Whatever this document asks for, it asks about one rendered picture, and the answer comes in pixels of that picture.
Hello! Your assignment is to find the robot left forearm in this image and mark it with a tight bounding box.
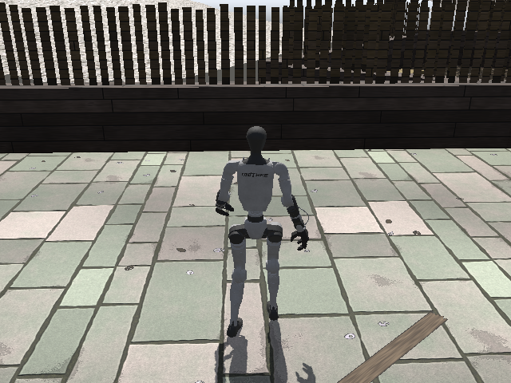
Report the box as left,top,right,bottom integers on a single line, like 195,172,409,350
216,190,227,210

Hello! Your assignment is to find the robot torso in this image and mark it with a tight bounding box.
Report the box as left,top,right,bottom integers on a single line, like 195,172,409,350
237,157,275,239

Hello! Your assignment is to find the robot left upper arm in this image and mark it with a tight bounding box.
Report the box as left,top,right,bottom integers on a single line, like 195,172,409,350
218,160,240,202

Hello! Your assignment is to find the right robot hand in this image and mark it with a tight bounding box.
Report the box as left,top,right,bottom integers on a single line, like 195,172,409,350
291,229,309,251

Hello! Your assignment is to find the robot right upper arm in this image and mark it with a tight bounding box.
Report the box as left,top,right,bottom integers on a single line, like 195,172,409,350
272,161,294,207

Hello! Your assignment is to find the robot right forearm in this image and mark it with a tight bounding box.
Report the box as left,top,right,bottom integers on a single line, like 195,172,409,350
287,195,306,232

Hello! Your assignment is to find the left robot hand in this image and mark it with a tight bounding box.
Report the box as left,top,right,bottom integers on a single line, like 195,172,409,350
216,203,234,216

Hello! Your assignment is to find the left robot thigh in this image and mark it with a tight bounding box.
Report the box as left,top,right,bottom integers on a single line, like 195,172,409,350
228,224,247,283

